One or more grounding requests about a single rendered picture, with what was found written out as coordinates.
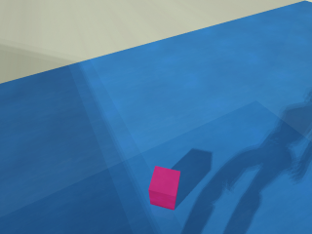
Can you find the carton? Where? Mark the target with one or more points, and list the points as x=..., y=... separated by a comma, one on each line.
x=163, y=187

